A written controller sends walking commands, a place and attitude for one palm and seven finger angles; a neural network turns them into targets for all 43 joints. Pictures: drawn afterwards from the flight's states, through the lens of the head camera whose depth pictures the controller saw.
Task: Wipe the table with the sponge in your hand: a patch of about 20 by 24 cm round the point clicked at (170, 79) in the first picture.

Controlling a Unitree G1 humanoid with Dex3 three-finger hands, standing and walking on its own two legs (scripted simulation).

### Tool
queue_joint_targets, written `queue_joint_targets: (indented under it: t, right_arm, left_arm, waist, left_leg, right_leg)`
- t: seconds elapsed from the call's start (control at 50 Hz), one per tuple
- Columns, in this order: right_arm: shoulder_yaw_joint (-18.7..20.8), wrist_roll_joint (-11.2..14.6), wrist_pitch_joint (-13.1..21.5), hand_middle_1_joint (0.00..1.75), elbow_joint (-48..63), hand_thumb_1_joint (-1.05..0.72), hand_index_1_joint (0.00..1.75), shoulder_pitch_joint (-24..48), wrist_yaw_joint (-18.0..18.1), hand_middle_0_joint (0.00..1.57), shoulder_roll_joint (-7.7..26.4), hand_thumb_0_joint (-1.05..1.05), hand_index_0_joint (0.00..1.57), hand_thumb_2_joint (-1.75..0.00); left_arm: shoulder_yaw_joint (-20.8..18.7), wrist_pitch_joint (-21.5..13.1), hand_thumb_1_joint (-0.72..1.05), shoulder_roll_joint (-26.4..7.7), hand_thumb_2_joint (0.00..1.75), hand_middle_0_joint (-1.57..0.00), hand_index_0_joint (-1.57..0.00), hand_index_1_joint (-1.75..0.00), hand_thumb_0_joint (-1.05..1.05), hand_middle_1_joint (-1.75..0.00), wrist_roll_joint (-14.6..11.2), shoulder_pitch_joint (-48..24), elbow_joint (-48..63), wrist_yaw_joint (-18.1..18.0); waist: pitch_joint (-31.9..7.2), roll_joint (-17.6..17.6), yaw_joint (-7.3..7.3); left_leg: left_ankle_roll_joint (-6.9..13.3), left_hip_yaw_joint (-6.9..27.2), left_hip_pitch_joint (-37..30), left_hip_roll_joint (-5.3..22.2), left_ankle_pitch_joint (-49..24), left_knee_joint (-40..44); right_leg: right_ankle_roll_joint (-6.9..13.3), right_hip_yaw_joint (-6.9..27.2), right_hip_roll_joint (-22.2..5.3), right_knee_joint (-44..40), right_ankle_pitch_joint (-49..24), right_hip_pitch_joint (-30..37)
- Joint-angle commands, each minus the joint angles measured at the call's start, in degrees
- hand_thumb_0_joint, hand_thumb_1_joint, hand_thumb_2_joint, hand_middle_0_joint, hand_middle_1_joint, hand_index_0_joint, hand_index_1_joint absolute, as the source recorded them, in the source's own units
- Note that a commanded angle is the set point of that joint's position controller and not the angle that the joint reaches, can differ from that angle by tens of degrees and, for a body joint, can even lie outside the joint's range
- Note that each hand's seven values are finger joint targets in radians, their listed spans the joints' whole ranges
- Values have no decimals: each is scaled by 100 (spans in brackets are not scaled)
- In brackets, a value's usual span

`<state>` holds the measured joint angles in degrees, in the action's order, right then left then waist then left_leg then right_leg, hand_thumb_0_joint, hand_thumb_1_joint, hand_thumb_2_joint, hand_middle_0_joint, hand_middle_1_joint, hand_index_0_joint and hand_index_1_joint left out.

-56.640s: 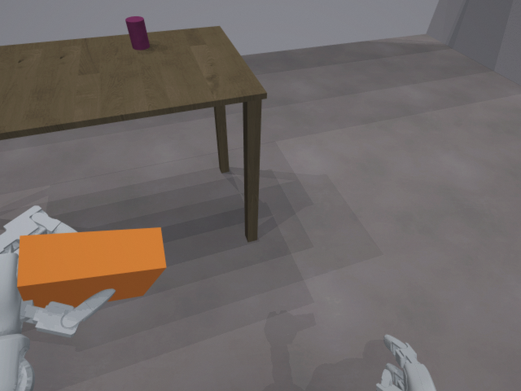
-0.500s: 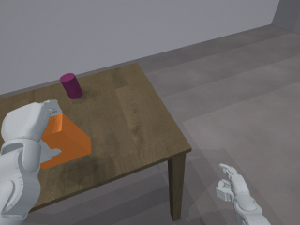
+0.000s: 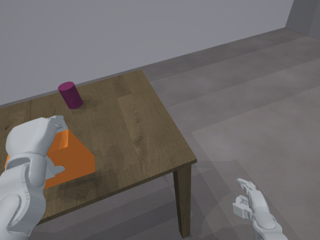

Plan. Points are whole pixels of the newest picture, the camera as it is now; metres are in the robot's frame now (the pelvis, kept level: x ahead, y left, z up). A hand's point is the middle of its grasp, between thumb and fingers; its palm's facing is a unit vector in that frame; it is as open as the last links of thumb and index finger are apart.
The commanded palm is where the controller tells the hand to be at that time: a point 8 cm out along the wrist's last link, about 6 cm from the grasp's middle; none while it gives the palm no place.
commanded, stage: move the sponge above the wiping area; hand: left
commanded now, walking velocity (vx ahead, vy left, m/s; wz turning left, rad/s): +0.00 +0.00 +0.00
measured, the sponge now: (61, 165) +0.23 +0.30 +0.09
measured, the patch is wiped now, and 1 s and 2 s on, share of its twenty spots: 0.00 0.00 0.00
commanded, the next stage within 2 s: lower the sponge onto the table in 1.80 s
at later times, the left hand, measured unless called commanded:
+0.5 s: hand (59, 151) +0.24 +0.28 +0.14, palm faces +0.09 -0.07 -0.99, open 9.3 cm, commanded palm +0.21 +0.27 +0.21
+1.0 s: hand (64, 156) +0.24 +0.28 +0.12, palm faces +0.05 -0.09 -0.99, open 9.3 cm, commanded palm +0.21 +0.28 +0.19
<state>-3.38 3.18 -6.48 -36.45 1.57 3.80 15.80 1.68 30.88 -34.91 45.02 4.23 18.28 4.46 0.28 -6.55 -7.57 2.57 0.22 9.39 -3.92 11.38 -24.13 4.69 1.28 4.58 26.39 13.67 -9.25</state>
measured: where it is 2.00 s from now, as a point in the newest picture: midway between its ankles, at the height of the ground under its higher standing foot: outside the picture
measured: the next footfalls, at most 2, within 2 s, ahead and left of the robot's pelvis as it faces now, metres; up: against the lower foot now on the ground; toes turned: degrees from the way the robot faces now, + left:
none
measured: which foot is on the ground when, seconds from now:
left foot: down 0.00-1.00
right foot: down 0.00-1.00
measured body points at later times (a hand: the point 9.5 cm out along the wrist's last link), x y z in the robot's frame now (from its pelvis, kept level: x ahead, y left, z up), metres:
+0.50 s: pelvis +0.00 -0.01 +0.00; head -0.01 -0.07 +0.45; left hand +0.23 +0.28 +0.19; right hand +0.26 -0.21 -0.08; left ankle +0.02 +0.09 -0.74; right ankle +0.01 -0.07 -0.74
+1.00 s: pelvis +0.01 -0.01 +0.00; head -0.01 -0.06 +0.45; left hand +0.24 +0.28 +0.17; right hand +0.26 -0.22 -0.08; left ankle +0.02 +0.09 -0.74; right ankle +0.01 -0.07 -0.74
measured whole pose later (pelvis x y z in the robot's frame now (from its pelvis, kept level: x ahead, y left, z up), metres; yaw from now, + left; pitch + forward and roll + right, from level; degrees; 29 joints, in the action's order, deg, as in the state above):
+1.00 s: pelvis +0.01 -0.01 +0.00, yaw +0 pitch -3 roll +1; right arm -1.7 2.7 -5.0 -37.0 -0.7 3.7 16.2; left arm 2.7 26.7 -32.0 47.2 6.8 12.5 2.4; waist -0.6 -6.1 -6.3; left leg 1.9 0.3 9.5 -3.3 12.7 -25.0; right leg 5.5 1.4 5.3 26.8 14.6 -9.3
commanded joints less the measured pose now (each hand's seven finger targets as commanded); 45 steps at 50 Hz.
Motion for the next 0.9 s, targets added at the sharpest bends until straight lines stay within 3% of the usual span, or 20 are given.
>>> queue_joint_targets:
  t: [0.0, 0.04, 0.08, 0.14, 0.16, 0.24, 0.26, 0.34, 0.4, 0.44, 0.46, 0.54, 0.56, 0.64, 0.66, 0.7, 0.74, 0.76, 0.84, 0.88]
  right_arm:
    - [190, -1, 389, 30, 1045, -90, 30, 1408, 68, 20, 505, 0, 20, -90]
    - [163, 31, 425, 30, 1055, -90, 30, 1621, 70, 20, 477, 0, 20, -90]
    - [194, 10, 445, 30, 1025, -90, 30, 1390, 56, 20, 486, 0, 20, -90]
    - [185, 0, 464, 30, 1061, -90, 30, 1587, 27, 20, 473, 0, 20, -90]
    - [200, -12, 458, 30, 1063, -90, 30, 1407, 22, 20, 466, 0, 20, -90]
    - [180, -11, 419, 30, 1033, -90, 30, 1544, 12, 20, 492, 0, 20, -90]
    - [216, -4, 418, 30, 1069, -90, 30, 1384, 18, 20, 459, 0, 20, -90]
    - [205, -1, 418, 30, 1016, -90, 30, 1483, 38, 20, 506, 0, 20, -90]
    - [231, 3, 426, 30, 1023, -90, 30, 1324, 46, 20, 504, 0, 20, -90]
    - [203, 14, 453, 30, 1017, -90, 30, 1498, 47, 20, 500, 0, 20, -90]
    - [236, 9, 473, 30, 1048, -90, 30, 1370, 42, 20, 465, 0, 20, -90]
    - [238, -37, 487, 30, 999, -90, 30, 1405, 27, 20, 493, 0, 20, -90]
    - [249, -34, 481, 30, 1010, -90, 30, 1294, 24, 20, 462, 0, 20, -90]
    - [236, -24, 437, 30, 934, -90, 30, 1409, 35, 20, 529, 0, 20, -90]
    - [249, -8, 454, 30, 1001, -90, 30, 1341, 38, 20, 474, 0, 20, -90]
    - [257, -1, 440, 30, 929, -90, 30, 1281, 59, 20, 528, 0, 20, -90]
    - [245, 9, 478, 30, 965, -90, 30, 1396, 62, 20, 507, 0, 20, -90]
    - [265, -7, 504, 30, 983, -90, 30, 1298, 61, 20, 498, 0, 20, -90]
    - [260, -33, 513, 30, 1021, -90, 30, 1318, 41, 20, 486, 0, 20, -90]
    - [292, -43, 516, 30, 977, -90, 30, 1088, 31, 20, 505, 0, 20, -90]
  left_arm:
    - [-977, -84, 10, -1429, 130, -120, -120, -160, 0, -160, 356, -1649, 802, -269]
    - [-1035, -65, 10, -1479, 130, -120, -120, -160, 0, -160, 364, -1668, 831, -257]
    - [-791, -119, 10, -1277, 130, -120, -120, -160, 0, -160, 394, -1780, 764, -226]
    - [-1056, -116, 10, -1459, 130, -120, -120, -160, 0, -160, 426, -1428, 889, -234]
    - [-859, -138, 10, -1247, 130, -120, -120, -160, 0, -160, 411, -1466, 916, -237]
    - [-1162, -115, 10, -1543, 130, -120, -120, -160, 0, -160, 442, -1458, 803, -322]
    - [-894, -134, 10, -1185, 130, -120, -120, -160, 0, -160, 384, -1415, 801, -337]
    - [-1074, -96, 10, -1430, 130, -120, -120, -160, 0, -160, 415, -1407, 558, -368]
    - [-810, -136, 10, -1224, 130, -120, -120, -160, 0, -160, 437, -1585, 492, -332]
    - [-804, -128, 10, -1290, 130, -120, -120, -160, 0, -160, 518, -1681, 612, -320]
    - [-558, -171, 10, -986, 130, -120, -120, -160, 0, -160, 504, -1737, 656, -317]
    - [-1043, -235, 10, -1434, 130, -120, -120, -160, 0, -160, 544, -1320, 652, -384]
    - [-826, -260, 10, -1155, 130, -120, -120, -160, 0, -160, 533, -1456, 624, -398]
    - [-1215, -157, 10, -1602, 130, -120, -120, -160, 0, -160, 534, -1430, 339, -495]
    - [-836, -166, 10, -1138, 130, -120, -120, -160, 0, -160, 450, -1544, 349, -484]
    - [-935, -153, 10, -1321, 130, -120, -120, -160, 0, -160, 460, -1550, 55, -439]
    - [-936, -190, 10, -1326, 130, -120, -120, -160, 0, -160, 449, -1529, 254, -407]
    - [-781, -240, 10, -1124, 130, -120, -120, -160, 0, -160, 423, -1479, 293, -385]
    - [-971, -386, 10, -1273, 130, -120, -120, -160, 0, -160, 437, -1115, 521, -330]
    - [-959, -486, 10, -1232, 130, -120, -120, -160, 0, -160, 478, -1164, 501, -389]
  waist:
    - [-1234, 211, 30]
    - [-1158, 142, 8]
    - [-1251, 229, 86]
    - [-1341, 185, -42]
    - [-1372, 308, 48]
    - [-1109, 190, -33]
    - [-1158, 322, 51]
    - [-1016, 343, 10]
    - [-1090, 374, 91]
    - [-1112, 188, 75]
    - [-1195, 272, 138]
    - [-1276, 297, -11]
    - [-1280, 459, 95]
    - [-1070, 362, 6]
    - [-1085, 367, 116]
    - [-990, 475, 110]
    - [-1110, 205, 89]
    - [-1240, 280, 133]
    - [-1216, 277, 67]
    - [-1262, 364, 122]
  left_leg:
    - [25, 429, -150, 69, -953, 227]
    - [36, 441, -220, 47, -892, 184]
    - [37, 428, -182, 58, -955, 187]
    - [51, 451, -236, 45, -1108, 161]
    - [61, 391, -183, 63, -1140, 146]
    - [34, 435, -137, 46, -938, 201]
    - [53, 354, -101, 73, -943, 186]
    - [49, 378, -115, 39, -825, 169]
    - [66, 361, -81, 42, -857, 191]
    - [70, 381, -196, 12, -852, 168]
    - [83, 335, -189, 35, -903, 147]
    - [80, 386, -216, 17, -1049, 127]
    - [85, 310, -137, 44, -1066, 110]
    - [60, 335, -77, 1, -886, 127]
    - [73, 255, -32, 30, -871, 108]
    - [77, 295, 0, 8, -830, 126]
    - [83, 311, -110, 5, -850, 83]
    - [94, 270, -90, 19, -917, 46]
    - [108, 345, -136, 3, -1060, 37]
    - [108, 330, -107, 27, -1178, 32]
  right_leg:
    - [11, 844, -376, -473, -797, 463]
    - [65, 1069, -320, -538, -665, 362]
    - [7, 866, -376, -470, -835, 440]
    - [71, 1033, -323, -441, -991, 532]
    - [5, 834, -383, -394, -1102, 597]
    - [73, 1056, -319, -504, -773, 411]
    - [-4, 828, -375, -459, -813, 479]
    - [33, 1078, -334, -567, -662, 346]
    - [-33, 853, -377, -507, -793, 401]
    - [29, 1048, -333, -544, -706, 333]
    - [-23, 838, -375, -477, -816, 395]
    - [41, 1071, -334, -469, -1042, 532]
    - [-21, 893, -385, -413, -1141, 577]
    - [29, 1171, -344, -544, -866, 462]
    - [-40, 948, -408, -498, -925, 494]
    - [-57, 949, -383, -549, -871, 409]
    - [3, 1128, -373, -547, -852, 422]
    - [-44, 970, -430, -476, -1038, 538]
    - [-6, 1079, -370, -457, -1252, 522]
    - [-32, 894, -382, -385, -1451, 542]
